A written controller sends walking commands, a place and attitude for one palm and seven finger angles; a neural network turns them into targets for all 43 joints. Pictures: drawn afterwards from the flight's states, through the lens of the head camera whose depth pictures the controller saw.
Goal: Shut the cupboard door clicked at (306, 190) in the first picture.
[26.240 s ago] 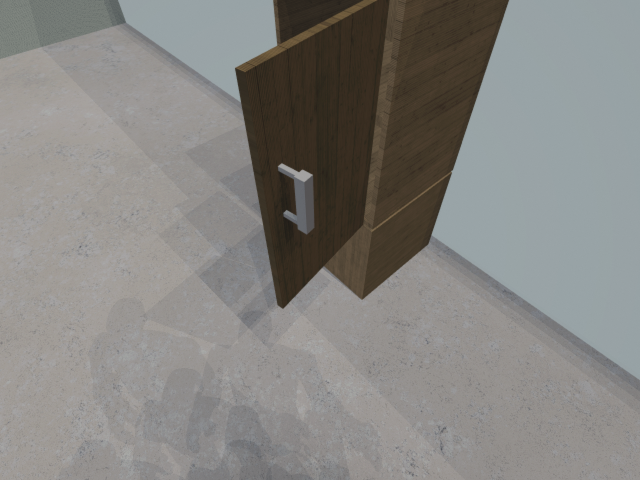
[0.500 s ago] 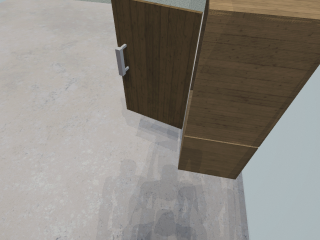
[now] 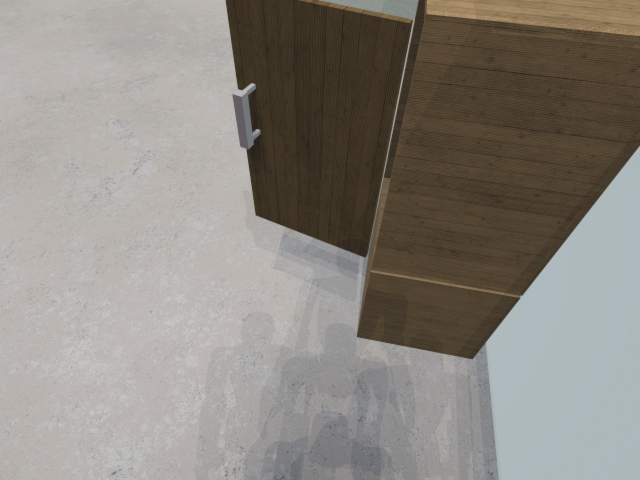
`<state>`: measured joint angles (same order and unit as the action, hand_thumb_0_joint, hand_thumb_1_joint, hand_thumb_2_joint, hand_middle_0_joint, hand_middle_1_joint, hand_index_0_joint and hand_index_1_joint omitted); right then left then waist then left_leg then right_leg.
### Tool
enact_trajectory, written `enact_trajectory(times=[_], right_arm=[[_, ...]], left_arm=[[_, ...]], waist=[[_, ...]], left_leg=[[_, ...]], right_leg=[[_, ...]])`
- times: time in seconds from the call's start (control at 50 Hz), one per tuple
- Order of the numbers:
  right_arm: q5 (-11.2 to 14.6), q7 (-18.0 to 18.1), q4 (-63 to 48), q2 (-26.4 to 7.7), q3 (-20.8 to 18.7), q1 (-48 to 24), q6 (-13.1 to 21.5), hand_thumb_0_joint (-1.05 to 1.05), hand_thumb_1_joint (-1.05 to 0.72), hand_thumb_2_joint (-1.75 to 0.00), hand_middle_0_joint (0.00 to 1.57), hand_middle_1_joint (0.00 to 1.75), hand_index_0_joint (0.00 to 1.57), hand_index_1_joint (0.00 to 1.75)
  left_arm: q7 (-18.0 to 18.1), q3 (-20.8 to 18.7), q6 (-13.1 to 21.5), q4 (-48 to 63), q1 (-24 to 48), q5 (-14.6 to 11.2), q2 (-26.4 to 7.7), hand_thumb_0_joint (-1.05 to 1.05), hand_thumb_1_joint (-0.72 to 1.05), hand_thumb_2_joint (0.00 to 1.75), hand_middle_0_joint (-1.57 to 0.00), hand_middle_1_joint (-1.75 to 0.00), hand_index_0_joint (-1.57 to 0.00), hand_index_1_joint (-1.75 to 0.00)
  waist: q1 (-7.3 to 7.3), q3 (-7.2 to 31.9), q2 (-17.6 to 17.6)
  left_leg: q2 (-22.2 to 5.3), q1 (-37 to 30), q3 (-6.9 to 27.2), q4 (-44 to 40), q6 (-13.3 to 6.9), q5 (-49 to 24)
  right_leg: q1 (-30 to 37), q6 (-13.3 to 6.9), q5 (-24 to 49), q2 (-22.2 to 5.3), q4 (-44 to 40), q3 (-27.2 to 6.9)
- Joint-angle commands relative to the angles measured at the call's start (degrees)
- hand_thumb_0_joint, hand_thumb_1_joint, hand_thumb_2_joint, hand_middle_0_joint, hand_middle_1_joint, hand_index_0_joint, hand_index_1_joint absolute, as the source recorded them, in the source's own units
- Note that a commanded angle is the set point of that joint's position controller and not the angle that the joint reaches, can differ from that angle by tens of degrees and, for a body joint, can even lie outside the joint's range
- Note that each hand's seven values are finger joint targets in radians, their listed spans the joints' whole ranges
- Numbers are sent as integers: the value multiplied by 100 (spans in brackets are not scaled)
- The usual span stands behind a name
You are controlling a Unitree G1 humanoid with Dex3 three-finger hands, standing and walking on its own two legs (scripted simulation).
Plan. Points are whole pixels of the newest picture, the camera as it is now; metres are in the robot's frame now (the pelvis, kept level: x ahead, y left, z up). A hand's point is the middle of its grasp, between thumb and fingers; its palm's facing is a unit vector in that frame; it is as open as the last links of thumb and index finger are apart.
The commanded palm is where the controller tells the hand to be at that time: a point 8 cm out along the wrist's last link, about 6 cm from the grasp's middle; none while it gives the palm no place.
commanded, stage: walk to a spot facing it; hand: left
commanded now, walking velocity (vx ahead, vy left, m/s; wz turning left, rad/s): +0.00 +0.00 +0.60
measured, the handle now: (248, 116) +0.81 +0.20 +0.01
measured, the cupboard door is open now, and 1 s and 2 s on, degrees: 75 75 75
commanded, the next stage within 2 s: none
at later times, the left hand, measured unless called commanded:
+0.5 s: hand out of the picture +0.05 +0.24 -0.16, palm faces +0.27 -0.93 -0.27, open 7.4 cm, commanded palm none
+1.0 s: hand out of the picture -0.09 +0.15 -0.19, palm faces +0.62 -0.74 -0.25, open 7.4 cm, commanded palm none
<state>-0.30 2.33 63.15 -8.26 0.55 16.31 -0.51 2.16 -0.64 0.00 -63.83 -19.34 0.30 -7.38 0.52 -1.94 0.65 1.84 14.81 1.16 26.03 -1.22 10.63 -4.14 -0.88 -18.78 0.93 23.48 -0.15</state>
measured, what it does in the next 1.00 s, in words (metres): steps on the spot, turning left: right foot, then left foot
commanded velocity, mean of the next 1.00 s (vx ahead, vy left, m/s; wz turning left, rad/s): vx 0.00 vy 0.00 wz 0.60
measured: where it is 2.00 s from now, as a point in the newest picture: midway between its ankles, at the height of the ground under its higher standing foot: outside the picture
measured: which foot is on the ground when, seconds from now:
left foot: down 0.00-0.64, up 0.66-0.96, down 0.98-1.00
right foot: down 0.00-0.22, up 0.24-0.62, down 0.64-0.98, up 1.00-1.00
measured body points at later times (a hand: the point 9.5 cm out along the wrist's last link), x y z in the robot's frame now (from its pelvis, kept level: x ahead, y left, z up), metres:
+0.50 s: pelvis -0.01 +0.00 +0.00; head +0.04 +0.02 +0.45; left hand +0.04 +0.29 -0.14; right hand +0.10 -0.24 -0.14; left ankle +0.03 +0.10 -0.74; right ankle +0.01 -0.17 -0.68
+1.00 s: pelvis +0.02 -0.03 -0.02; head +0.07 +0.02 +0.42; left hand -0.12 +0.19 -0.17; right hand +0.26 -0.17 -0.16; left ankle -0.06 +0.07 -0.75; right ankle +0.05 -0.16 -0.73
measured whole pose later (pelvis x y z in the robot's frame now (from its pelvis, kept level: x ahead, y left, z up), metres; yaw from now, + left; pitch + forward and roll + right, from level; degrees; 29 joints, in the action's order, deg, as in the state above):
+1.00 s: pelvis +0.02 -0.03 -0.02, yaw +38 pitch +2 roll +1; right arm -0.8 -1.7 50.0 -14.0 -3.0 7.6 -2.8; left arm 1.3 -3.4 -1.2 -50.6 -16.0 1.1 -12.4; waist -0.3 -7.0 2.0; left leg -0.6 18.4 -2.9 34.6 0.0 16.4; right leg -16.2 2.9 -27.5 -8.5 43.5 8.8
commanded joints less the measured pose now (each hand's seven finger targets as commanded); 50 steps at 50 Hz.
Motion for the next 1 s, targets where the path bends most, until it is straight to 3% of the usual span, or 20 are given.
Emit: enact_trajectory(times=[0.0,0.1,0.16,0.18,0.22,0.24,0.3,0.5,0.56,0.58,0.6,0.62,0.64,0.72,0.8,0.88,0.92,0.94,0.96,0.98], right_arm=[[-42,12,-322,-669,-208,222,-45,0,-90,-90,20,30,20,30],[-72,-64,-671,-635,-346,57,-139,0,-90,-90,20,30,20,30],[-74,-150,-844,-676,-389,59,-153,0,-90,-90,20,30,20,30],[-107,-154,-833,-847,-411,310,-129,0,-90,-90,20,30,20,30],[-188,-71,-785,-1382,-481,808,-112,0,-90,-90,20,30,20,30],[-166,-39,-758,-1464,-489,809,-126,0,-90,-90,20,30,20,30],[-179,-27,-1038,-1440,-500,207,-90,0,-90,-90,20,30,20,30],[-177,-125,-1310,-1700,-676,-85,-194,0,-90,-90,20,30,20,30],[-151,-129,-1474,-1618,-717,-340,-238,0,-90,-90,20,30,20,30],[-110,-139,-1554,-1515,-708,-501,-259,0,-90,-90,20,30,20,30],[-44,-182,-1613,-1189,-688,-404,-296,0,-90,-90,20,30,20,30],[-62,-201,-1706,-920,-699,-310,-274,0,-90,-90,20,30,20,30],[-140,-239,-1730,-1184,-732,-241,-272,0,-90,-90,20,30,20,30],[-88,-362,-1686,-1028,-651,-368,-278,0,-90,-90,20,30,20,30],[-50,-385,-1795,-778,-494,-928,-230,0,-90,-90,20,30,20,30],[-21,-379,-1809,-822,-448,-1034,-183,0,-90,-90,20,30,20,30],[-57,-358,-1650,-1042,-492,-488,-133,0,-90,-90,20,30,20,30],[-105,-360,-1562,-1529,-608,-167,-86,0,-90,-90,20,30,20,30],[-108,-302,-1481,-2072,-761,249,-98,0,-90,-90,20,30,20,30],[-98,-247,-1368,-2044,-735,474,-157,0,-90,-90,20,30,20,30]], left_arm=[[65,-269,-31,248,-487,25,-765,0,90,90,-20,-30,-20,-30],[82,-445,-44,663,-94,82,-1065,0,90,90,-20,-30,-20,-30],[86,-504,-71,885,251,124,-1202,0,90,90,-20,-30,-20,-30],[70,-521,-83,956,223,101,-1207,0,90,90,-20,-30,-20,-30],[80,-472,-149,1188,307,19,-1009,0,90,90,-20,-30,-20,-30],[88,-465,-178,1281,581,68,-1056,0,90,90,-20,-30,-20,-30],[-18,-482,-102,1395,757,103,-995,0,90,90,-20,-30,-20,-30],[-75,-449,-146,1797,983,122,-1100,0,90,90,-20,-30,-20,-30],[-56,-474,-144,1740,514,92,-1234,0,90,90,-20,-30,-20,-30],[-45,-520,-120,1696,228,86,-1339,0,90,90,-20,-30,-20,-30],[-13,-604,-66,1744,129,151,-1756,0,90,90,-20,-30,-20,-30],[30,-650,-66,1909,455,229,-2156,0,90,90,-20,-30,-20,-30],[57,-570,-128,2126,1131,136,-2132,0,90,90,-20,-30,-20,-30],[41,-449,32,1953,1084,134,-1382,0,90,90,-20,-30,-20,-30],[36,-558,40,1669,173,146,-1606,0,90,90,-20,-30,-20,-30],[25,-630,14,1582,-27,160,-1710,0,90,90,-20,-30,-20,-30],[10,-624,3,1604,114,97,-1669,0,90,90,-20,-30,-20,-30],[-17,-584,-17,1700,72,61,-1457,0,90,90,-20,-30,-20,-30],[-56,-433,-20,1948,240,50,-1062,0,90,90,-20,-30,-20,-30],[-28,-414,-80,2137,627,101,-1152,0,90,90,-20,-30,-20,-30]], waist=[[-65,-266,-28],[-20,-220,734],[101,-426,468],[191,-232,-129],[320,57,-1971],[302,75,-1168],[95,163,-376],[127,472,-998],[-97,578,-1101],[-260,559,-860],[-281,481,212],[-265,225,1384],[63,-38,469],[172,-47,1057],[-266,362,1104],[-307,453,1299],[50,656,936],[208,957,-407],[432,1115,-1980],[555,1021,-1130]], left_leg=[[-471,235,603,120,-124,-853],[-247,807,38,1673,55,309],[-515,681,-143,1337,89,675],[-692,168,256,660,-84,-667],[-1899,-460,3176,-840,-923,-2669],[-2074,-396,3360,-987,-993,-1682],[-1603,-107,2714,-1083,-951,120],[-990,-166,2654,-994,-773,518],[-666,420,2569,-658,-578,410],[-428,1050,2363,-453,-365,834],[132,1985,1650,669,64,1732],[767,2461,550,2984,438,1978],[282,2072,659,4037,364,2101],[-204,1936,72,4181,423,1400],[-140,1643,-487,2542,415,1628],[-107,1068,-692,1370,290,1389],[-121,-223,-608,70,179,174],[-1098,-1450,534,-277,-158,-1516],[-2527,-2229,2214,-147,-1072,-4450],[-2628,-1920,1937,-32,-1323,-4160]], right_leg=[[-452,-278,1028,-800,-88,-206],[-391,-804,1977,-1772,-68,-459],[-533,-779,2753,-1927,607,29],[-821,-420,2480,-1541,1439,432],[-2055,168,-1743,-125,3699,481],[-2309,114,-1711,-314,4169,-92],[-2488,233,-679,-422,4158,-271],[-2108,387,-631,-7,2487,-42],[-995,342,-279,182,1123,47],[-229,287,118,105,320,37],[330,-98,-735,-958,-779,-1129],[-427,-862,-1647,-2724,-1649,-3104],[-1348,-1070,-963,-2931,-1404,-2595],[-808,-775,2177,-1797,-293,-595],[474,-580,4457,-1797,398,-28],[547,-472,4673,-1925,739,136],[-128,-127,4062,-1781,1558,517],[-1390,217,2174,-1344,2623,873],[-2857,517,-1896,-708,3747,783],[-2937,440,-1910,-745,4117,255]])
